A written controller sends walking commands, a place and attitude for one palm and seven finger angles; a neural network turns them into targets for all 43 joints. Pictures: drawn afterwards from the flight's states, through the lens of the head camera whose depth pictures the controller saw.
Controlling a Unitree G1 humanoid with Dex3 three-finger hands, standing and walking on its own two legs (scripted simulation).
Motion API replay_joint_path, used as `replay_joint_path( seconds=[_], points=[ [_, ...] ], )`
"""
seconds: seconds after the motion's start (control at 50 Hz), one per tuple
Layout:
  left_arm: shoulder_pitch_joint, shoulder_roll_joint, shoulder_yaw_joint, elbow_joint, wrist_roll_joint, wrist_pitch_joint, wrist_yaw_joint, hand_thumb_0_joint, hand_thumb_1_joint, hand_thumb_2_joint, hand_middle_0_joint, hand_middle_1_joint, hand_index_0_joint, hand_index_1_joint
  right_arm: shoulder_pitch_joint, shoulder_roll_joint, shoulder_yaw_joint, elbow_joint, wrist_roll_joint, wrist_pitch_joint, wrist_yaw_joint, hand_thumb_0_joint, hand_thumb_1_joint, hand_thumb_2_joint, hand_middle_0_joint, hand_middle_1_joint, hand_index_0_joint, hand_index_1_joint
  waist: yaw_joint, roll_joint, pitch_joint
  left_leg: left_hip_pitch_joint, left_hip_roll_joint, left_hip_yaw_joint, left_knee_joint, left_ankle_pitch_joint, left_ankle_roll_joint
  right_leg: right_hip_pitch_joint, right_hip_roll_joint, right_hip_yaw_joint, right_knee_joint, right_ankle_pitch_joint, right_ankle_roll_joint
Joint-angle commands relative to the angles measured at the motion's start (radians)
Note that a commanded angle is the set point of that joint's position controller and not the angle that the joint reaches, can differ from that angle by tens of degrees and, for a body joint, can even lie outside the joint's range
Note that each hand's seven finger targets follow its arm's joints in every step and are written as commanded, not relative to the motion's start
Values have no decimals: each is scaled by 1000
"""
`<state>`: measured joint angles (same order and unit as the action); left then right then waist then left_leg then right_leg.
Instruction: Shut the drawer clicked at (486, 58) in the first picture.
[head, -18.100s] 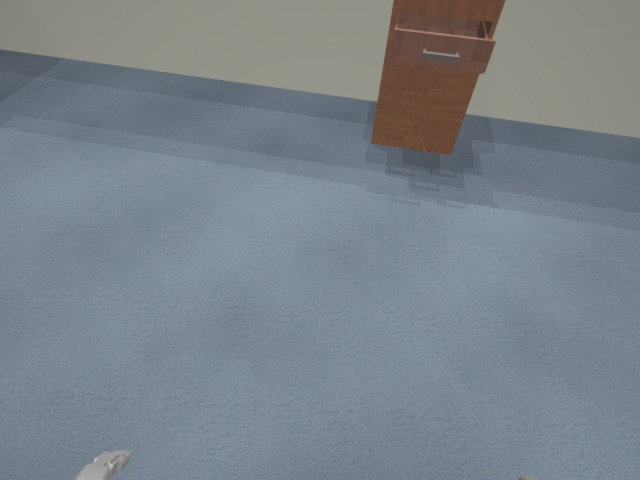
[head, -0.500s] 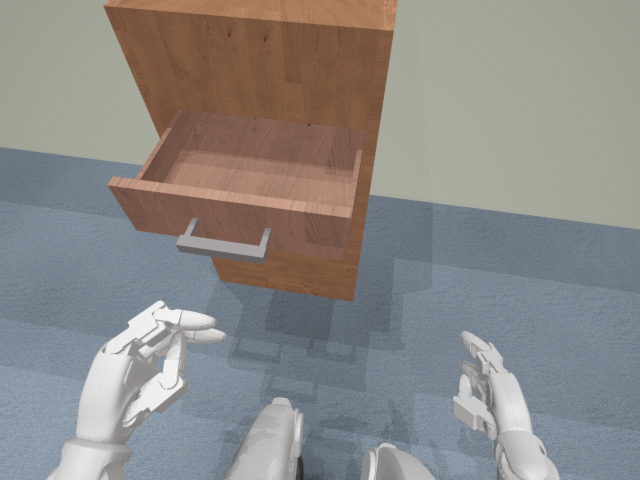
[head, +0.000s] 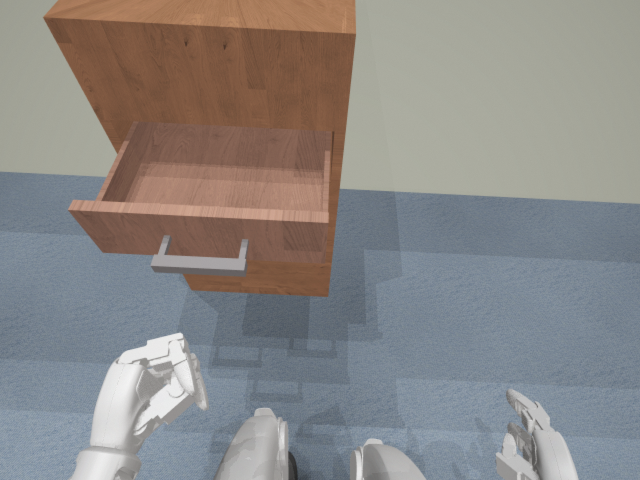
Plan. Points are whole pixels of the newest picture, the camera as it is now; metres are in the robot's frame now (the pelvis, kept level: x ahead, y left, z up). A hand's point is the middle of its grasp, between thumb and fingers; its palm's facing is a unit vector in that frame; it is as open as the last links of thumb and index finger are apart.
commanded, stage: raise the hand and make a fist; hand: left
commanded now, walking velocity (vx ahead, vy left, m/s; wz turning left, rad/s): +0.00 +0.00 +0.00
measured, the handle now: (202, 254) +0.44 +0.20 -0.06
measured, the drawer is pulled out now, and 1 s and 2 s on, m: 0.20 0.20 0.20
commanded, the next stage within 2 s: bring the fist close to the handle in 0.74 s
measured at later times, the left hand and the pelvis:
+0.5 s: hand (188, 358) +0.25 +0.16 +0.05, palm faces -0.04 -1.00 +0.00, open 3.3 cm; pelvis +0.01 +0.04 +0.00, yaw +0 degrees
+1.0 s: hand (204, 360) +0.25 +0.15 +0.02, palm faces -0.04 -1.00 -0.03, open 3.3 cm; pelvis +0.01 +0.02 +0.00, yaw +0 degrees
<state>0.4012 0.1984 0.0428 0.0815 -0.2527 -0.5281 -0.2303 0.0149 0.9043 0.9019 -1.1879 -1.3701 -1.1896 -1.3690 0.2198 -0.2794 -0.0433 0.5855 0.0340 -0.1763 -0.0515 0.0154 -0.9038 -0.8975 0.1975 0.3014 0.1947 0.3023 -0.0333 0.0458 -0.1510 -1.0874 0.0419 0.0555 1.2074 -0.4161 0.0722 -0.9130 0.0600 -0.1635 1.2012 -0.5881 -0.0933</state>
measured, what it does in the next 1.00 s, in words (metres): stands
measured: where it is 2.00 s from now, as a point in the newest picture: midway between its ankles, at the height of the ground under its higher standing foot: outside the picture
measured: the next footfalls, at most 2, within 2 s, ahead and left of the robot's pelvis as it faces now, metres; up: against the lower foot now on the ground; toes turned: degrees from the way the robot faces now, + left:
none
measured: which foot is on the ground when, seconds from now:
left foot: down 0.00-1.00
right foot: down 0.00-1.00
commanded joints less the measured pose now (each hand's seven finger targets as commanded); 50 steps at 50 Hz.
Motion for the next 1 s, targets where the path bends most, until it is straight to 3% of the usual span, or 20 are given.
replay_joint_path(
  seconds=[0.0,0.08,0.12,0.18,0.3,0.36,0.38,0.42,0.46,0.54,0.68,0.7,0.76,0.86,0.88,0.9,0.98],
  points=[
    [-88,90,60,-286,20,-104,99,0,900,900,-1380,-1578,-1380,-1578,-47,-82,-17,-168,-13,-65,12,0,-900,-900,200,300,200,300,12,67,-266,379,3,-142,-167,98,-25,-26,-36,149,-209,128,66],
    [-60,41,-8,-189,75,-40,134,0,900,900,-1400,-1600,-1400,-1600,-50,-94,-9,-198,-17,-25,36,0,-900,-900,200,300,200,300,0,15,-208,383,11,-182,-206,36,-31,-71,-28,113,-196,109,65],
    [-53,15,-48,-193,83,3,123,0,900,900,-1400,-1600,-1400,-1600,-51,-98,-3,-232,-14,-2,42,0,-900,-900,200,300,200,300,-1,-20,-220,388,10,-186,-216,18,-32,-51,-28,110,-206,109,68],
    [-63,5,-80,-242,89,46,113,0,900,900,-1400,-1600,-1400,-1600,-49,-100,3,-264,-12,21,41,0,-900,-900,200,300,200,300,3,-4,-225,435,16,-216,-243,17,-39,-51,-24,97,-202,118,62],
    [-183,7,-74,-321,126,18,189,0,900,900,-1400,-1600,-1400,-1600,-44,-91,14,-263,-33,47,40,0,-900,-900,200,300,200,300,-8,44,-216,488,40,-304,-251,-45,-66,-161,-28,93,-140,95,63],
    [-144,-27,-101,-339,140,-1,213,0,900,900,-1400,-1600,-1400,-1600,-42,-89,8,-268,-39,54,56,0,-900,-900,200,300,200,300,3,73,-253,534,53,-344,-260,-32,-95,-191,-32,90,-106,100,63],
    [-92,-21,-97,-335,145,7,217,0,900,900,-1400,-1600,-1400,-1600,-41,-92,6,-274,-39,59,60,0,-900,-900,200,300,200,300,20,81,-273,540,50,-339,-263,5,-99,-173,-31,93,-103,110,60],
    [-72,-28,-120,-336,152,30,213,0,900,900,-1400,-1600,-1400,-1600,-36,-95,5,-287,-35,74,68,0,-900,-900,200,300,200,300,15,73,-281,550,54,-335,-264,18,-101,-162,-33,89,-112,120,62],
    [-72,-37,-141,-330,158,61,208,0,900,900,-1400,-1600,-1400,-1600,-34,-96,6,-298,-30,87,67,0,-900,-900,200,300,200,300,6,27,-271,521,47,-321,-265,-9,-88,-133,-32,90,-132,116,64],
    [-42,-22,-115,-327,151,87,215,0,900,900,-1400,-1600,-1400,-1600,-35,-94,7,-310,-21,107,55,0,-900,-900,200,300,200,300,9,-31,-242,470,39,-292,-265,-16,-72,-90,-24,91,-154,112,64],
    [-86,16,-73,-366,150,15,260,0,900,900,-1400,-1600,-1400,-1600,-27,-85,9,-282,-33,98,49,0,-900,-900,200,300,200,300,5,37,-231,454,35,-281,-244,-21,-73,-115,-23,99,-144,101,56],
    [-75,-10,-103,-354,151,8,256,0,900,900,-1400,-1600,-1400,-1600,-32,-81,12,-282,-33,95,54,0,-900,-900,200,300,200,300,-1,43,-226,454,34,-278,-241,-22,-71,-121,-24,97,-147,97,57],
    [-88,-2,-111,-324,150,8,233,0,900,900,-1400,-1600,-1400,-1600,-32,-90,12,-281,-29,93,58,0,-900,-900,200,300,200,300,-11,43,-217,439,31,-268,-236,-46,-63,-117,-26,101,-161,89,57],
    [-114,19,-78,-239,133,44,202,0,900,900,-1400,-1600,-1400,-1600,-28,-96,16,-278,-21,97,48,0,-900,-900,200,300,200,300,-18,-26,-203,366,11,-218,-209,-47,-42,-68,-21,113,-197,78,59],
    [-157,33,-64,-210,133,43,199,0,900,900,-1400,-1600,-1400,-1600,-27,-96,16,-265,-22,97,43,0,-900,-900,200,300,200,300,-28,-40,-187,338,6,-206,-190,-41,-39,-76,-18,120,-199,78,59],
    [-170,44,-37,-198,127,35,199,0,900,900,-1400,-1600,-1400,-1600,-32,-95,17,-261,-23,95,42,0,-900,-900,200,300,200,300,-14,-25,-198,319,1,-190,-174,-33,-39,-71,-19,123,-192,73,57],
    [-300,76,9,-160,107,-13,195,0,900,900,-1400,-1600,-1400,-1600,-34,-89,19,-232,-29,83,39,0,-900,-900,200,300,200,300,-18,-14,-213,251,-8,-161,-113,-18,-33,-77,-20,155,-185,60,55]
  ],
)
